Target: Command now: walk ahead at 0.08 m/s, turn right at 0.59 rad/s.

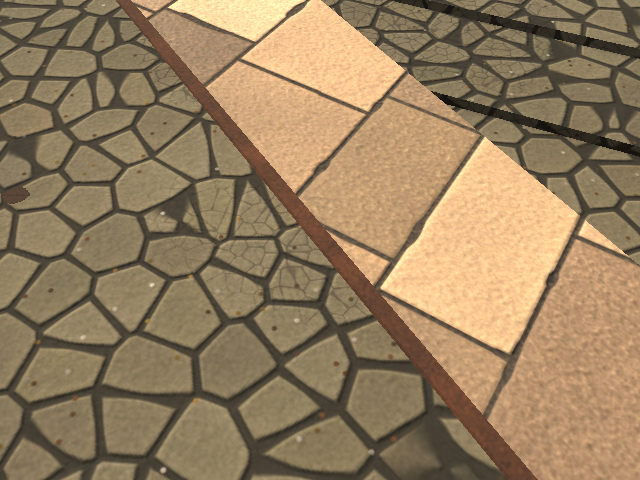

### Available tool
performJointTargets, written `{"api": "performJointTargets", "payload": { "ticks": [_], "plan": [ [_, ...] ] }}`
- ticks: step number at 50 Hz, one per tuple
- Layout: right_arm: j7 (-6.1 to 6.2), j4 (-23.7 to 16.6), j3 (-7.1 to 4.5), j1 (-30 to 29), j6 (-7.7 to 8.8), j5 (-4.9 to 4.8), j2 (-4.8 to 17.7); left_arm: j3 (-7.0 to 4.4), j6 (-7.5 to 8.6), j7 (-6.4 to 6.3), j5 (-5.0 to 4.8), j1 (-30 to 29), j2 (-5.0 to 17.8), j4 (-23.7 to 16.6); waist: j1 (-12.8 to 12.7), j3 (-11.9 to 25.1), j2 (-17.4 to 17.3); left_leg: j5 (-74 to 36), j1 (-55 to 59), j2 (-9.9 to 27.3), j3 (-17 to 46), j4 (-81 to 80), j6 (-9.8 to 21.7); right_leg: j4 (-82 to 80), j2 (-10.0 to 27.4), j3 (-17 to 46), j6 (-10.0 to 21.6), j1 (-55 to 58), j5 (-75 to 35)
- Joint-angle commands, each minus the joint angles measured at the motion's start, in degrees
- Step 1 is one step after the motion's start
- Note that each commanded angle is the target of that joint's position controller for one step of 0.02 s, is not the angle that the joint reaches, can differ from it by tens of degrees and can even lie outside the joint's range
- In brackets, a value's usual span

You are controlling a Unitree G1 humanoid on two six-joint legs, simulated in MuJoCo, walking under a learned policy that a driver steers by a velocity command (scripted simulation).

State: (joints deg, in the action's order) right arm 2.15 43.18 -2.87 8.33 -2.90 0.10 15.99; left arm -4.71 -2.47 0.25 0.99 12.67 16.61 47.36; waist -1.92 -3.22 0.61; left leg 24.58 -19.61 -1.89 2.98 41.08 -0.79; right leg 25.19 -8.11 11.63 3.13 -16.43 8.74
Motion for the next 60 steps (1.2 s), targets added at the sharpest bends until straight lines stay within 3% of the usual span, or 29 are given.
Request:
{"api": "performJointTargets", "payload": {
  "ticks": [1,2,3,4,5,6,9,11,16,23,26,28,29,30,31,32,34,36,38,43,50,52,54,55,56,57,58,59,60],
  "plan": [
    [0.29,-2.4,-0.93,6.6,1.42,0.12,4.6,-2.58,-0.06,0.19,-0.30,-2.3,9.7,-3.0,4.0,7.5,5.2,-2.5,10.0,-1.9,-0.9,-12.7,1.7,-5.0,12.2,18.4,7.2,1.2,4.9],
    [0.64,-1.5,-1.06,9.4,1.76,0.46,5.1,-2.32,-0.22,0.00,-0.73,-4.1,8.4,-3.7,6.2,6.0,2.5,-4.0,18.1,0.1,0.5,-21.7,2.7,-3.3,8.3,16.2,4.2,-7.2,19.0],
    [1.24,-1.6,-1.98,11.2,2.02,1.10,10.2,-1.34,-0.03,-0.31,-1.03,-2.7,3.9,-4.6,5.8,5.8,-9.5,10.3,24.7,13.9,14.9,-29.2,5.1,11.2,1.6,6.9,0.6,-17.2,29.4],
    [1.22,-2.9,-3.30,8.1,2.12,1.93,16.5,-1.20,0.54,-0.53,0.09,-3.0,4.1,-5.2,5.1,2.5,-15.0,20.7,19.3,24.6,31.2,-36.4,9.5,23.3,-4.6,-1.9,-0.7,-25.1,23.0],
    [1.02,-2.8,-3.08,5.7,2.19,2.40,14.2,-1.87,0.95,-0.23,1.79,-5.1,8.1,-5.7,3.0,-1.1,-9.3,23.1,11.7,25.0,29.8,-36.0,11.2,28.9,2.5,-0.8,-0.7,-23.8,17.2],
    [0.72,-3.1,-2.09,2.8,2.60,1.81,10.3,-2.33,1.12,0.73,1.61,-3.3,8.8,-4.4,0.9,-2.5,-7.7,19.8,9.6,20.9,24.3,-35.9,10.2,31.9,3.1,-1.4,-1.1,-21.7,13.1],
    [0.13,-3.6,-1.34,1.6,3.77,1.11,7.2,-2.01,0.75,3.07,1.60,0.9,7.5,-1.8,0.1,-1.4,-9.0,8.9,12.2,14.8,10.9,-35.7,8.1,39.8,4.5,-5.3,-2.7,-21.8,7.4],
    [-0.53,-2.1,-1.72,5.9,4.69,1.29,7.5,-1.29,0.88,3.80,1.34,-1.9,5.7,-2.7,2.0,-2.4,-7.1,5.1,15.2,15.0,7.8,-35.6,8.4,40.3,5.7,-5.8,-3.2,-25.4,5.2],
    [-1.16,1.2,-2.37,13.5,6.38,1.38,7.8,-0.61,1.37,4.38,1.31,-8.1,4.7,-4.4,5.7,-3.5,-6.5,-3.4,22.8,17.0,2.6,-35.3,9.3,32.9,8.1,-6.8,-4.6,-30.1,2.3],
    [-1.56,4.4,-2.39,15.9,7.22,1.62,7.7,1.30,2.23,5.84,1.27,-17.1,2.2,-9.0,7.0,-4.9,-7.9,-21.1,21.4,18.2,-7.8,-32.3,9.0,15.9,10.4,-15.1,-1.5,-22.0,3.3],
    [-1.39,5.7,-2.52,16.2,6.52,1.25,9.2,1.24,2.35,5.32,1.78,-15.0,2.8,-9.4,4.9,-2.7,-8.8,-41.0,21.0,18.7,-11.9,-25.1,7.9,11.0,6.9,-19.4,2.4,-12.3,8.3],
    [-1.37,5.9,-2.18,15.4,5.91,0.48,9.9,-0.01,3.19,4.04,2.08,-1.6,4.6,-5.7,-1.8,6.1,-6.2,-58.7,17.5,17.2,-16.7,-5.1,6.3,5.5,2.0,-20.3,5.6,5.9,6.5],
    [-1.42,4.9,-1.72,15.2,5.83,0.73,9.3,-1.50,3.53,2.92,2.42,9.3,7.9,-2.5,-6.3,13.2,-1.7,-46.7,6.9,15.6,-17.4,11.0,4.4,2.6,5.6,-12.6,7.7,21.7,10.8],
    [-2.76,0.0,-0.01,15.2,6.24,0.99,2.1,-2.97,3.50,1.77,1.51,11.1,14.8,-3.1,-4.2,18.4,14.5,2.2,-16.5,7.0,-16.1,29.9,0.9,-3.3,25.0,18.7,14.3,36.9,24.3],
    [-2.80,-1.4,-1.15,9.6,6.63,1.49,6.9,-2.85,3.29,1.37,0.08,11.7,15.4,-4.3,-6.0,19.8,7.5,5.7,-22.2,3.8,-4.0,36.4,0.9,-10.4,28.6,33.5,15.9,35.9,18.3],
    [-3.04,-2.5,-1.42,5.6,6.93,0.81,7.8,-2.51,3.09,0.85,0.04,9.9,13.9,-2.6,-5.0,11.6,4.1,-0.5,-26.0,6.4,-2.1,36.5,1.7,-9.2,26.2,22.4,15.4,32.0,7.9],
    [-3.01,-1.0,-0.95,7.8,7.37,1.15,6.6,-1.20,3.73,0.25,-0.28,4.2,9.1,-3.1,0.2,4.4,0.4,-6.4,-19.6,9.8,-2.1,27.6,1.7,-9.4,20.4,10.2,12.4,18.8,-8.9],
    [-3.31,0.4,-0.89,11.5,5.50,2.69,6.3,-0.26,4.56,0.15,-0.73,1.0,7.0,-3.7,3.5,4.3,1.9,-6.9,-13.8,10.3,-2.0,24.4,0.3,-10.9,16.5,5.2,11.8,12.5,-14.5],
    [-3.70,-0.1,-0.88,10.5,4.16,2.92,5.5,-0.28,5.54,0.35,-1.15,2.4,7.3,-3.1,4.0,3.6,1.6,-8.3,-14.0,9.6,-3.0,22.0,-1.0,-12.4,15.0,4.2,12.4,9.9,-16.0],
    [-3.70,-4.3,-0.68,-1.9,3.76,2.63,4.9,-0.43,5.94,0.26,-0.92,8.9,7.8,-0.9,0.6,-0.9,1.9,-18.0,-21.5,8.3,-3.6,10.8,-2.5,-15.1,13.8,6.1,11.4,10.4,-13.6],
    [-4.21,-8.9,0.40,-13.6,4.86,1.69,4.4,-0.42,5.97,-1.03,-0.47,15.6,8.4,1.4,-2.9,-0.9,2.9,-23.6,-19.8,3.8,-3.3,-3.6,-0.2,-10.1,14.8,9.2,9.7,18.5,-26.6],
    [-3.93,-8.8,0.27,-11.4,5.24,1.54,5.4,-0.64,5.90,-1.58,-0.28,14.1,9.4,1.2,-1.0,-0.5,3.3,-21.7,-12.8,2.5,-2.7,-7.9,1.3,-8.1,15.3,10.1,8.0,18.2,-30.3],
    [-2.75,-5.2,-0.86,0.0,5.78,1.29,8.1,-0.91,6.13,-1.29,-0.08,10.8,11.0,0.5,4.1,4.7,3.0,-16.6,4.5,-0.8,-3.7,-10.2,3.3,2.4,13.0,8.7,5.2,15.0,-43.6],
    [-1.87,-3.1,-1.51,8.9,6.46,1.41,9.6,-0.91,6.47,-0.70,-0.48,9.5,11.1,0.4,8.8,9.4,1.1,-18.4,17.3,1.6,-2.4,-13.5,4.8,14.2,9.8,6.6,4.0,10.2,-40.3],
    [-0.64,-2.8,-2.40,17.7,6.83,2.74,13.6,0.38,7.03,-0.17,-0.80,10.7,6.1,-1.3,11.1,18.0,-4.9,-5.5,30.7,15.0,10.9,-14.7,7.1,30.5,6.0,3.0,3.2,2.5,-20.3],
    [-0.68,-3.5,-3.12,14.8,6.33,3.42,17.2,0.95,6.59,-0.27,-2.15,17.8,2.3,-2.5,5.3,22.4,-18.7,-5.1,39.0,28.7,37.9,-21.8,13.5,45.1,-3.0,-2.4,1.6,-13.8,24.0],
    [-1.11,-4.0,-2.61,10.7,5.78,2.03,12.3,0.47,5.87,-0.75,0.36,16.1,7.3,-1.0,3.8,16.4,-10.2,0.1,31.4,26.6,39.3,-23.2,13.4,49.4,2.9,-2.6,2.2,-17.8,19.4],
    [-1.25,-4.5,-1.45,6.9,5.80,1.64,7.4,0.14,5.47,-0.32,0.57,12.5,7.7,-0.7,3.2,8.8,-4.7,-0.9,23.0,24.3,29.4,-24.4,12.6,48.4,5.2,-3.8,1.9,-17.3,13.8],
    [-1.52,-4.1,-0.81,5.3,5.97,1.86,5.0,0.37,5.15,0.09,0.62,10.1,6.7,-0.9,2.8,5.0,-1.6,-5.9,17.7,21.5,21.6,-26.0,11.5,46.3,7.1,-4.9,1.6,-16.5,11.1]
  ]
}}
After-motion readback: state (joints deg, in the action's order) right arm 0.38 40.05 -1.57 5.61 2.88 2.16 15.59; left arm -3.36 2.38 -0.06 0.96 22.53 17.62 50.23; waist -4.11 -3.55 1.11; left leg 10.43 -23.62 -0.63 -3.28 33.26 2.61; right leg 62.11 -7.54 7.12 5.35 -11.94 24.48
